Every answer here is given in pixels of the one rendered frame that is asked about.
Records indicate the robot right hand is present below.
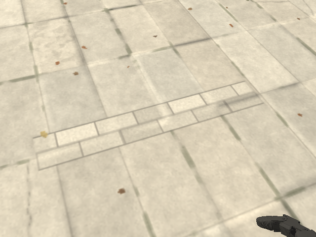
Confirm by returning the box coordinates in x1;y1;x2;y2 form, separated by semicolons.
256;214;316;237

